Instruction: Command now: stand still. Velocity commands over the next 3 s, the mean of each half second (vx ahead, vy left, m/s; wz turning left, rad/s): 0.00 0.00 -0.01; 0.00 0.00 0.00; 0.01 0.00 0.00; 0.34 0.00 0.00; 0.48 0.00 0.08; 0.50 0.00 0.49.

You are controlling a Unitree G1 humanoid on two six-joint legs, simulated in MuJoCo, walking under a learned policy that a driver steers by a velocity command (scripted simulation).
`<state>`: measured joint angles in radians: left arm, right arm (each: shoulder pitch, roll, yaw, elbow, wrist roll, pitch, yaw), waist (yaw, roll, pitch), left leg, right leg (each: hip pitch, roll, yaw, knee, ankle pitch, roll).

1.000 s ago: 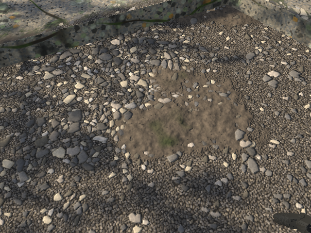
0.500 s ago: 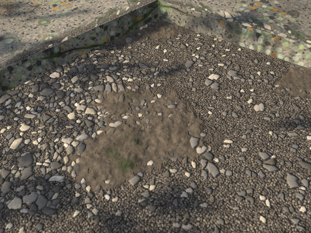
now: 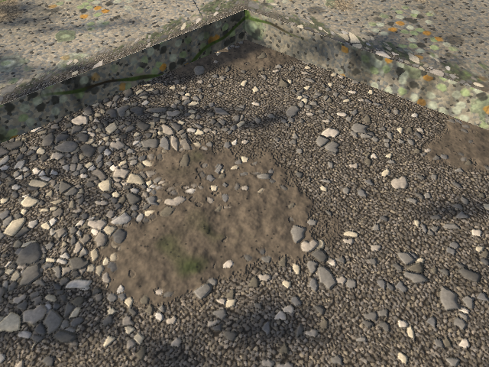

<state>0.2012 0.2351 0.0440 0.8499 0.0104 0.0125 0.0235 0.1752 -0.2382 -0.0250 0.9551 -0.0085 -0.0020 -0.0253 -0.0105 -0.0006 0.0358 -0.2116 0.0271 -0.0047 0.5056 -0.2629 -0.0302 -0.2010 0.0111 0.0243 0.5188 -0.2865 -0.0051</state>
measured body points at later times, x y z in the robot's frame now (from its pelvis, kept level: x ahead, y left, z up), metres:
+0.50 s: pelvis +0.00 +0.00 +0.00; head +0.01 +0.00 +0.45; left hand +0.05 +0.25 -0.15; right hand +0.04 -0.25 -0.15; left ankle +0.01 +0.14 -0.74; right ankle +0.00 -0.12 -0.74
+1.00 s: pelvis +0.00 +0.00 +0.00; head +0.01 +0.00 +0.45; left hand +0.01 +0.24 -0.15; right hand +0.02 -0.24 -0.15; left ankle +0.01 +0.14 -0.74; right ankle +0.00 -0.12 -0.74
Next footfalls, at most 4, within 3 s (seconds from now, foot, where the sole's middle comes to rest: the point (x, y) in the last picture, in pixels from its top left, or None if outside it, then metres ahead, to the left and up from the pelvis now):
2.14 right None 0.45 -0.08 -0.77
2.72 left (197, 290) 0.75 0.17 -0.77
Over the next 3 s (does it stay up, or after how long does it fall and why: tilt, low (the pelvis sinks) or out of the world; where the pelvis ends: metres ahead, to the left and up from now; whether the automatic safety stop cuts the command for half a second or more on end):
stays up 0.75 0.10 0.01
